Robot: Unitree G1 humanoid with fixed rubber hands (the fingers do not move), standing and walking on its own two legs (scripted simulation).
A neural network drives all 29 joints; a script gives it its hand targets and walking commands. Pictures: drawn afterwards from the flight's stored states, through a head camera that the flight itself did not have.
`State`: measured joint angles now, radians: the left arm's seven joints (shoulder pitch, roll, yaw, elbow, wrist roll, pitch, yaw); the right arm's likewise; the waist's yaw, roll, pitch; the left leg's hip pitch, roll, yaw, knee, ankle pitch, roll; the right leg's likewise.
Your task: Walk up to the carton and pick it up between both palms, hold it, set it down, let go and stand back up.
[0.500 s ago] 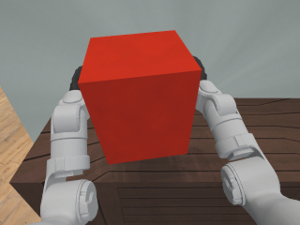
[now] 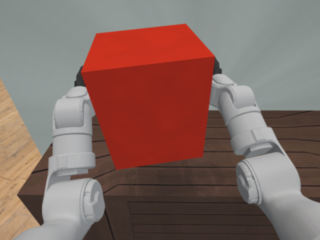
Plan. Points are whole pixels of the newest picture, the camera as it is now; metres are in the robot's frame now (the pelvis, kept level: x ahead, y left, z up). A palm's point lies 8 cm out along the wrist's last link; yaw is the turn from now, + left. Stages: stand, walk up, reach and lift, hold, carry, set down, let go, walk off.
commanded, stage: hold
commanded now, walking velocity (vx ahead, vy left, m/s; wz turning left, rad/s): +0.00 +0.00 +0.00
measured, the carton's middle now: (150, 96) +0.37 +0.00 +0.25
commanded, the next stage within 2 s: none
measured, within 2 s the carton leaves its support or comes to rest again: neither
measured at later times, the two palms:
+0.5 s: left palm (83, 94) +0.37 +0.16 +0.26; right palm (211, 83) +0.38 -0.14 +0.27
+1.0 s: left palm (83, 96) +0.37 +0.16 +0.26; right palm (210, 85) +0.38 -0.14 +0.27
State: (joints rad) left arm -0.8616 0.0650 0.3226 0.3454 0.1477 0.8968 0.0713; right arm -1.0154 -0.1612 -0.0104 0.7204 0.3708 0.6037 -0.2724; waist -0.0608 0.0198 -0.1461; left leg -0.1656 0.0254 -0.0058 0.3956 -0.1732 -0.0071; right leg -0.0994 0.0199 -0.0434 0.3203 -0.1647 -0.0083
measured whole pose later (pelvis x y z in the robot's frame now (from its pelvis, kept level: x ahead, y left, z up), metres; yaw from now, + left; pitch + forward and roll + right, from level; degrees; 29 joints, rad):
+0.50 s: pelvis +0.00 -0.01 +0.00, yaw +1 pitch -2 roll -1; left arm -0.87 0.09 0.34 0.37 0.12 0.88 0.05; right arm -1.00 -0.16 0.04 0.68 0.40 0.62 -0.32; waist -0.07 0.02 -0.15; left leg -0.19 0.03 -0.02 0.40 -0.17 -0.01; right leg -0.12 0.03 -0.06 0.32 -0.17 -0.01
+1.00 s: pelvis +0.01 +0.00 +0.00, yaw +1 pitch -4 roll -1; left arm -0.82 0.05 0.34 0.26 0.17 0.93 0.05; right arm -0.96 -0.16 0.02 0.63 0.41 0.65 -0.31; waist -0.08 0.02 -0.13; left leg -0.14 0.02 -0.02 0.40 -0.19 -0.01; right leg -0.06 0.02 -0.05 0.31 -0.18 -0.01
